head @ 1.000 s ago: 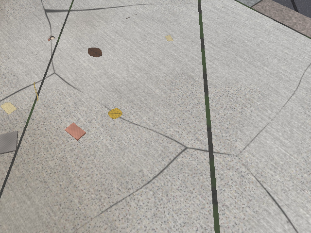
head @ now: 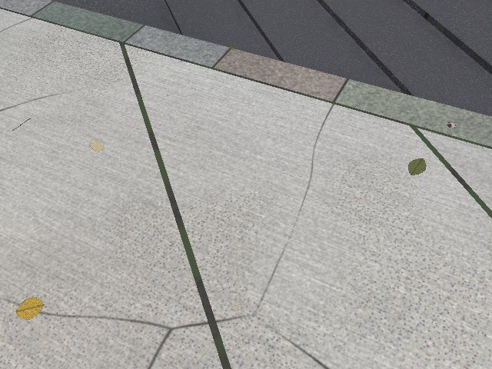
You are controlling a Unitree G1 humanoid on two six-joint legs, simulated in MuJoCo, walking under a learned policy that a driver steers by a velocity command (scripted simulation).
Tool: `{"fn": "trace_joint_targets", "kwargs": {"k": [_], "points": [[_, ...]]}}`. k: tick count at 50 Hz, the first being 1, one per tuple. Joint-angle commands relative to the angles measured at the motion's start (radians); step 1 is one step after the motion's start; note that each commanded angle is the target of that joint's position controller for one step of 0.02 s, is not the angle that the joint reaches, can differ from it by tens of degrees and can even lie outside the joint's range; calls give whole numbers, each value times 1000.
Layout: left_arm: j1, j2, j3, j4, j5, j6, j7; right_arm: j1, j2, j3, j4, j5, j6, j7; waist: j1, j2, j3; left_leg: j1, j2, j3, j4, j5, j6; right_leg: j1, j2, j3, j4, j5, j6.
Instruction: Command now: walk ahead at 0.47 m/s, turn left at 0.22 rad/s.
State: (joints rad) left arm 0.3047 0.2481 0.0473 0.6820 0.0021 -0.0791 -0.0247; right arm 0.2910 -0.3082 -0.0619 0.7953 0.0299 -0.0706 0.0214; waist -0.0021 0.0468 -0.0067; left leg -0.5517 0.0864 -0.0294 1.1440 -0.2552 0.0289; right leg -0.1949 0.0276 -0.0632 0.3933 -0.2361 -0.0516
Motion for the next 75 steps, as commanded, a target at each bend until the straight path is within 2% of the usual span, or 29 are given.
{"fn": "trace_joint_targets", "kwargs": {"k": [1,11,15,16,17,18,19,20,22,24,28,34,39,40,41,42,43,45,47,50,57,60,61,62,63,65,66,71,75], "points": [[-2,118,38,-35,9,-36,8,-17,-47,-15,-61,2,10,-2,4,-134,35,-200,28,-85,-2,118,-19,113,-255,167,-239,276,-134],[55,170,50,62,-4,-12,48,-304,10,14,-178,-16,-2,46,74,-83,132,-164,-40,57,-516,348,9,212,-261,-84,-211,576,-63],[19,230,63,50,-10,31,79,-132,-73,-26,-174,-18,-1,62,-35,-171,-36,96,-160,144,-541,193,70,281,-256,-112,133,1104,-18],[-10,233,63,35,-17,34,81,1,-125,-52,-147,-18,0,50,-109,-152,-106,291,-181,121,-622,270,105,209,-226,-119,325,1038,5],[-3,199,49,12,-8,23,77,98,-187,-72,-138,-23,8,25,-154,-48,-187,557,-76,-33,-657,547,162,3,-155,-119,622,649,57],[168,54,7,-7,46,4,49,39,-274,-73,-167,-44,15,5,6,219,-318,932,209,-427,-502,1065,350,-406,17,-28,1020,-485,119],[155,149,10,4,17,-17,29,66,-235,-64,-201,-50,16,7,-75,87,-553,970,300,-658,-624,856,450,-444,34,198,1152,-477,111],[13,200,25,-29,-21,-16,28,5,-188,-57,-213,-40,20,10,-95,-1,-417,844,234,-532,-692,725,389,-479,-16,208,1104,-369,94],[-51,184,24,-46,-1,4,51,-107,-120,-36,-223,-5,31,2,-20,-98,-153,512,143,-385,-770,562,307,-486,-74,164,954,-248,105],[-15,185,30,-47,7,37,61,-152,-127,-39,-230,-30,38,-1,38,-37,-95,297,91,-331,-827,526,290,-363,-87,161,865,-203,116],[-14,135,16,-43,21,52,80,-146,-152,-49,-211,-31,44,-20,42,0,-139,232,42,-258,-791,667,267,-330,-60,137,685,-127,156],[-143,130,16,-80,6,62,72,-159,-155,-50,-224,-18,94,-52,-3,80,-127,234,-4,-354,-791,122,192,-317,-30,170,449,-12,157],[-127,141,31,-80,-4,28,51,-153,-141,-47,-233,-12,107,-48,7,126,-124,314,-1,-462,-684,262,162,-175,4,163,139,-19,111],[-90,152,39,-67,-3,22,48,-159,-126,-42,-237,-4,111,-50,30,117,-119,287,-33,-452,-642,234,127,-81,-22,161,2,94,90],[-75,216,55,-72,12,25,52,-117,-79,-28,-242,-11,113,-49,8,-6,-147,195,-98,-374,-501,-5,70,48,-202,291,-33,181,25],[-115,297,74,-74,43,42,55,-73,-60,-26,-265,-11,104,-45,-57,-321,-90,-34,-269,-158,-318,-343,4,98,-398,528,-55,446,-140],[-97,240,68,-82,48,43,55,-83,-158,-53,-259,-28,90,-41,-13,-315,-108,-88,-206,-128,-68,-401,-49,77,-479,616,-59,509,-239],[-158,159,46,-99,26,48,61,-69,-180,-73,-213,-11,108,-44,-24,-167,-74,-88,-160,-113,75,-272,-90,53,-349,397,-18,459,-163],[-177,146,39,-100,8,57,68,-71,-123,-60,-211,-8,131,-46,-17,-164,-48,-102,-147,-80,114,-190,-118,48,-288,278,-16,463,-128],[-142,162,48,-85,18,75,76,-145,-72,-42,-251,0,133,-41,25,-222,-48,-96,-121,-10,-29,-141,-136,99,-268,193,-37,442,-142],[-153,226,78,-64,-7,82,60,-161,-76,-41,-285,-8,136,-10,42,-265,-85,130,-78,73,-384,-134,-89,85,-338,131,-19,395,-151],[-168,217,78,-47,-33,79,56,-76,-77,-55,-257,-8,137,-2,-11,-230,-85,304,-116,113,-663,46,-16,26,-316,73,86,306,-79],[-112,181,70,-23,-24,76,52,-36,-110,-69,-247,-10,134,-11,-16,-135,-92,442,-97,42,-746,185,21,-80,-272,8,200,184,-7],[-109,103,44,-56,29,76,44,11,-228,-96,-260,-12,127,-29,1,188,-110,630,168,-325,-764,465,129,-373,-148,-97,518,-290,100],[-208,127,48,-106,24,67,51,41,-261,-98,-264,-40,102,-20,-62,248,-134,577,294,-545,-815,289,325,-544,-42,49,710,-446,117],[-263,190,70,-109,-13,52,44,25,-168,-69,-239,-26,63,-16,-64,121,-52,532,204,-487,-904,-254,261,-610,-92,135,744,-274,73],[-254,193,77,-90,-9,46,44,-9,-145,-58,-240,-14,59,-21,-47,93,-13,502,171,-459,-924,-326,225,-610,-104,133,710,-196,69],[-251,148,68,-64,2,8,30,-27,-129,-44,-237,-32,47,-49,-21,89,14,448,77,-333,-936,-34,192,-499,-56,110,508,36,96],[-285,111,50,-65,2,11,25,-15,-170,-61,-220,-18,61,-56,-28,109,-2,387,46,-292,-845,223,186,-353,-6,110,311,37,125]]}}
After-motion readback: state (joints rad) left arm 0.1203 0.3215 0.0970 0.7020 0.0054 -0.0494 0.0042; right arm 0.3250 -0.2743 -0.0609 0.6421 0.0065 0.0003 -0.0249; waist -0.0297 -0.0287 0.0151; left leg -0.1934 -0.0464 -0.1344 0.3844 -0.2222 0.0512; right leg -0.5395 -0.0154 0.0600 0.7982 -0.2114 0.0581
